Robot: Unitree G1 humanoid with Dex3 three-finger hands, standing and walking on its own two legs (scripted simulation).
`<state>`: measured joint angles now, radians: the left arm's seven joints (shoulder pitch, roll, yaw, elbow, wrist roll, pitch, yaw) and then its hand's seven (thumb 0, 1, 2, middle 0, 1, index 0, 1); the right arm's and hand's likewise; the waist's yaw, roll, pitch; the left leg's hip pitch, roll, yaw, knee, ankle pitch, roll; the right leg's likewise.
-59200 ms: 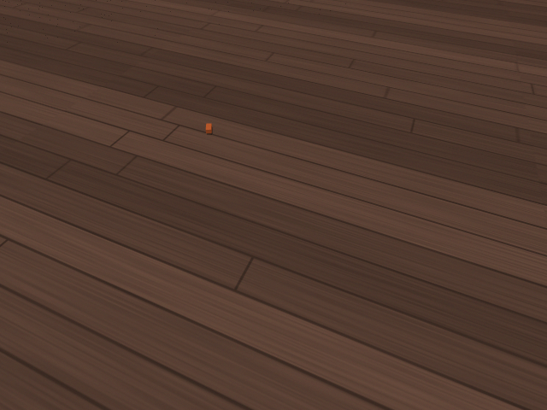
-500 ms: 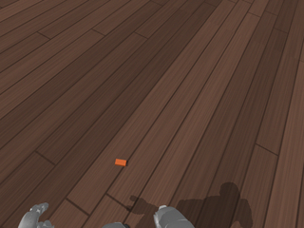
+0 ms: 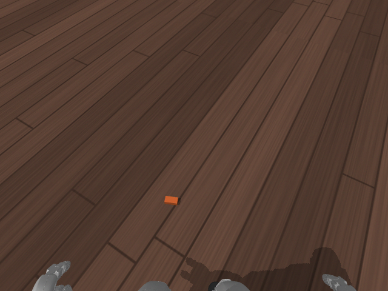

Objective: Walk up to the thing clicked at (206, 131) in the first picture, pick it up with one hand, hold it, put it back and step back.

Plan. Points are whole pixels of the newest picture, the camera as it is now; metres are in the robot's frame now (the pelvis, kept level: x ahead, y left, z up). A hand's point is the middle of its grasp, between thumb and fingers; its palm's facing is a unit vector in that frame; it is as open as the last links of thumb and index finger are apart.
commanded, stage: step back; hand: left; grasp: from above
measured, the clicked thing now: (171, 200) +0.59 +0.12 -0.75
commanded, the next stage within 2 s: none
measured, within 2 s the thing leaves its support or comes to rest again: neither
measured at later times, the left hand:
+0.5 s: hand out of the picture -0.07 +0.27 -0.16, palm faces -0.06 -0.91 -0.41, open 7.4 cm
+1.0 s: hand out of the picture -0.18 +0.23 -0.15, palm faces +0.02 -0.94 -0.35, open 7.4 cm
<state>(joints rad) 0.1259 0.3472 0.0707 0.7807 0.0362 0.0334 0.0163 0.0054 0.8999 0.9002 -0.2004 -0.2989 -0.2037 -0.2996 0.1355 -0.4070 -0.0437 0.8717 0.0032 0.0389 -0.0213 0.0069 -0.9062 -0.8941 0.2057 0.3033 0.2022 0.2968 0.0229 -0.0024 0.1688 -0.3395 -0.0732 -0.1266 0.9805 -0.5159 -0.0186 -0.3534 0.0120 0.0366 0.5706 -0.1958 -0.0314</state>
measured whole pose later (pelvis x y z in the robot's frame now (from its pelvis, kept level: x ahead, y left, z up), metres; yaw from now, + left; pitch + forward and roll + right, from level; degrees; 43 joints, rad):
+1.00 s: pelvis -0.32 -0.03 +0.00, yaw +0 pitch -3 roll -1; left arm 0.12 0.38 0.08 0.77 0.01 0.09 0.01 0.00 0.90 0.90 -0.20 -0.30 -0.20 -0.30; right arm 0.20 -0.34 -0.03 0.86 -0.04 0.02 -0.02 0.01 -0.90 -0.89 0.21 0.30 0.21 0.30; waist 0.00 -0.04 0.17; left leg -0.30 0.00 -0.03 0.62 -0.28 0.02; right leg -0.50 0.12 0.14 1.19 -0.52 -0.01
